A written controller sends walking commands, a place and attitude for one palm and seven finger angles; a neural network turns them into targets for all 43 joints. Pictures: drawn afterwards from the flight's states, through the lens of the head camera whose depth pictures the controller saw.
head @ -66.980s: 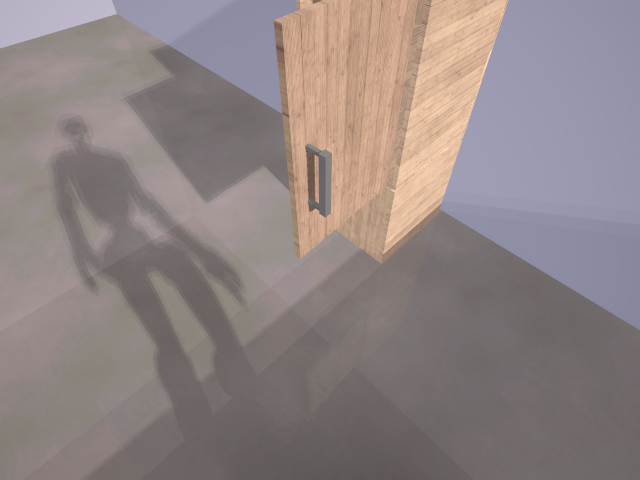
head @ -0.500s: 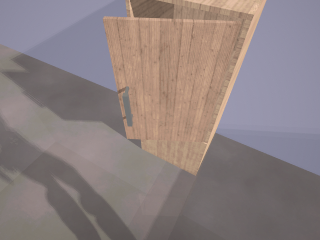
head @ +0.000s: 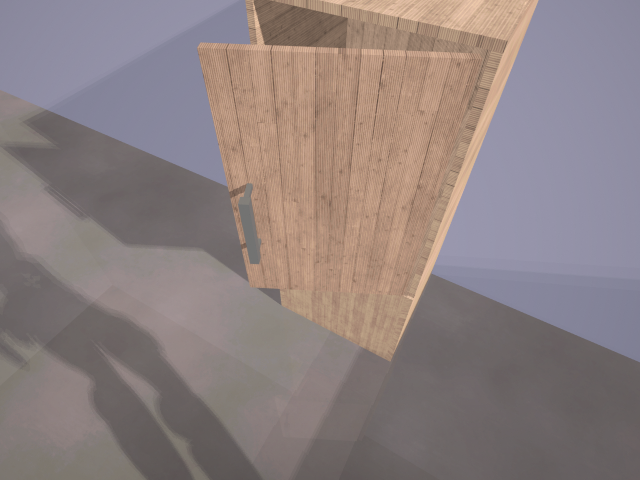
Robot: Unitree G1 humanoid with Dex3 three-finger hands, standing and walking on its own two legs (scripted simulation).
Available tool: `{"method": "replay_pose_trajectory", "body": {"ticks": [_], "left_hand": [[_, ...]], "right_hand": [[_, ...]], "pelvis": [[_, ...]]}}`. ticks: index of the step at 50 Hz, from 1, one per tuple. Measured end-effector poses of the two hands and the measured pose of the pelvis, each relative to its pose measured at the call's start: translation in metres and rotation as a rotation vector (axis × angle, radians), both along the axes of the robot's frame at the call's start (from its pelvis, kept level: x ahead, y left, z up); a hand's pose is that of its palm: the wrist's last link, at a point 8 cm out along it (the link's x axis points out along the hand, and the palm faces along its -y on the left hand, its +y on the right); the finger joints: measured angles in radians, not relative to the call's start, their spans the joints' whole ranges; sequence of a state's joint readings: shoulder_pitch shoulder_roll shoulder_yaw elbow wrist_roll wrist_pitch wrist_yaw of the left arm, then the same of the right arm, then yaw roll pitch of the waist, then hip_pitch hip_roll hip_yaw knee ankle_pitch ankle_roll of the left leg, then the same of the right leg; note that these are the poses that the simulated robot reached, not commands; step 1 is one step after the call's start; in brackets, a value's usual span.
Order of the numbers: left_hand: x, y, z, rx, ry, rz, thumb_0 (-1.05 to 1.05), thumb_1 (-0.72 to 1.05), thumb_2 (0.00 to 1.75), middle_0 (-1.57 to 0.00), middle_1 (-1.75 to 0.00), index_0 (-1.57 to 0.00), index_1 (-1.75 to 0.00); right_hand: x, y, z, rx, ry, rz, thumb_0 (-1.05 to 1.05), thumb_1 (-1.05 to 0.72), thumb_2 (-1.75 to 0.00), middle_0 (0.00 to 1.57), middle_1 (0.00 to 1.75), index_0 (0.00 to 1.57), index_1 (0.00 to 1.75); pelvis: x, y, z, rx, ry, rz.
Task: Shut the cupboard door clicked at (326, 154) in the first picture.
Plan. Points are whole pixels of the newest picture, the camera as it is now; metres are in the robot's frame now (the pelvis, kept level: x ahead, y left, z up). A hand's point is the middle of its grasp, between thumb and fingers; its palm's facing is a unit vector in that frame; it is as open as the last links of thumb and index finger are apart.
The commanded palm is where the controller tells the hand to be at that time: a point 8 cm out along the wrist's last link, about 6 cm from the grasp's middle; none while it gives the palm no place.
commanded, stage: shuffle to correct the standing spot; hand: left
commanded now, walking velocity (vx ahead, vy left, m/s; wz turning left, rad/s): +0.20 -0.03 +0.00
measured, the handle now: (252, 225) +0.57 +0.18 -0.09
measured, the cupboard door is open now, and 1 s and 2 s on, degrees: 26 26 26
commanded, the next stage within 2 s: come to a stop and stand still in 0.46 s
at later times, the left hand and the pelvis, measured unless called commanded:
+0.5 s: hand out of the picture +0.11 +0.18 -0.18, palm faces +0.04 -0.99 -0.16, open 7.4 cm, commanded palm none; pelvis +0.09 +0.01 +0.00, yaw +2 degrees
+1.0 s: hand (237, 428) +0.22 +0.15 -0.18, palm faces +0.10 -0.97 -0.21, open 7.3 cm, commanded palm none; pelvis +0.14 -0.04 -0.01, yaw +4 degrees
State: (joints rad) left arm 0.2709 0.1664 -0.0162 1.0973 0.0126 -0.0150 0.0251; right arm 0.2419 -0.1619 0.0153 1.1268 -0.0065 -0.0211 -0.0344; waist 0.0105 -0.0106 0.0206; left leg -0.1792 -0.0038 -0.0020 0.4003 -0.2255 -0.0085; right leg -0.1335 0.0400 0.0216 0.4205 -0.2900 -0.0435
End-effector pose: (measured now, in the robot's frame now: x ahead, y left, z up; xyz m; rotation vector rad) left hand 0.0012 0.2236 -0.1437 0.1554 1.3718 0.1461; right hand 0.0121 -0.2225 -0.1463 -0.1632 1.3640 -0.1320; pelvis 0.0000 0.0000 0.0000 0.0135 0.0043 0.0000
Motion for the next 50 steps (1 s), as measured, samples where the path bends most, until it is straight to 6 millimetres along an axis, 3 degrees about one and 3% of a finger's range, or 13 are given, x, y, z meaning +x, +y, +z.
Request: {"method": "replay_pose_trajectory", "body": {"ticks": [9, 14, 17, 21, 27, 31, 35, 39, 45, 50], "left_hand": [[-0.002, -0.001, -0.012, -0.025, 0.031, 0.045, 0.0, 0.91, 0.9, -0.2, -0.3, -0.2, -0.3], [-0.008, 0.003, -0.025, -0.052, 0.091, 0.088, 0.0, 0.91, 0.9, -0.2, -0.3, -0.2, -0.3], [-0.002, 0.005, -0.025, -0.065, 0.147, 0.063, 0.0, 0.91, 0.9, -0.2, -0.3, -0.2, -0.3], [0.039, 0.011, -0.018, -0.052, 0.116, 0.04, 0.01, 0.91, 0.9, -0.2, -0.3, -0.2, -0.3], [0.136, 0.008, -0.007, -0.03, -0.047, 0.014, 0.01, 0.92, 0.9, -0.19, -0.3, -0.2, -0.3], [0.203, -0.007, -0.005, -0.007, -0.133, -0.039, 0.01, 0.92, 0.9, -0.19, -0.3, -0.19, -0.3], [0.248, -0.024, -0.011, 0.033, -0.218, -0.05, 0.0, 0.92, 0.9, -0.19, -0.3, -0.2, -0.3], [0.259, -0.04, -0.005, 0.035, -0.222, -0.053, 0.0, 0.91, 0.9, -0.19, -0.3, -0.2, -0.3], [0.244, -0.047, -0.002, 0.016, -0.218, -0.002, 0.0, 0.91, 0.9, -0.2, -0.3, -0.2, -0.3], [0.21, -0.028, -0.005, 0.027, -0.199, 0.047, 0.0, 0.91, 0.9, -0.2, -0.3, -0.2, -0.3]], "right_hand": [[0.005, 0.0, -0.006, -0.001, 0.044, 0.007, 0.0, -0.91, -0.9, 0.2, 0.3, 0.2, 0.3], [0.025, 0.008, -0.003, -0.03, 0.059, 0.011, 0.0, -0.9, -0.9, 0.2, 0.3, 0.2, 0.3], [0.035, 0.014, 0.0, -0.042, 0.023, -0.011, 0.0, -0.9, -0.9, 0.2, 0.3, 0.2, 0.3], [0.026, 0.023, 0.006, -0.028, 0.07, -0.035, 0.0, -0.9, -0.9, 0.2, 0.3, 0.2, 0.3], [0.008, 0.028, 0.012, 0.027, 0.232, -0.052, 0.0, -0.9, -0.9, 0.2, 0.3, 0.2, 0.3], [0.014, 0.014, 0.004, 0.054, 0.293, -0.087, 0.0, -0.9, -0.9, 0.2, 0.3, 0.2, 0.3], [0.041, -0.014, -0.018, 0.058, 0.303, -0.101, 0.0, -0.9, -0.9, 0.2, 0.3, 0.21, 0.3], [0.097, -0.043, -0.021, 0.011, 0.196, -0.088, 0.0, -0.9, -0.9, 0.2, 0.3, 0.2, 0.3], [0.181, -0.065, -0.01, -0.034, -0.002, 0.007, 0.0, -0.91, -0.9, 0.2, 0.3, 0.2, 0.3], [0.223, -0.06, 0.004, -0.052, -0.134, 0.076, 0.0, -0.91, -0.9, 0.19, 0.3, 0.2, 0.3]], "pelvis": [[0.023, 0.001, -0.009, -0.019, -0.002, 0.012], [0.049, 0.009, -0.015, -0.015, 0.0, 0.026], [0.062, 0.014, -0.015, -0.01, 0.001, 0.005], [0.077, 0.014, -0.008, -0.022, 0.001, 0.022], [0.103, 0.0, -0.003, -0.021, 0.01, 0.032], [0.128, -0.017, -0.011, -0.015, 0.006, 0.022], [0.155, -0.038, -0.027, -0.001, -0.007, 0.035], [0.16, -0.046, -0.021, 0.001, -0.021, 0.051], [0.152, -0.049, -0.013, 0.015, -0.015, 0.062], [0.139, -0.042, -0.013, 0.012, -0.015, 0.067]]}}
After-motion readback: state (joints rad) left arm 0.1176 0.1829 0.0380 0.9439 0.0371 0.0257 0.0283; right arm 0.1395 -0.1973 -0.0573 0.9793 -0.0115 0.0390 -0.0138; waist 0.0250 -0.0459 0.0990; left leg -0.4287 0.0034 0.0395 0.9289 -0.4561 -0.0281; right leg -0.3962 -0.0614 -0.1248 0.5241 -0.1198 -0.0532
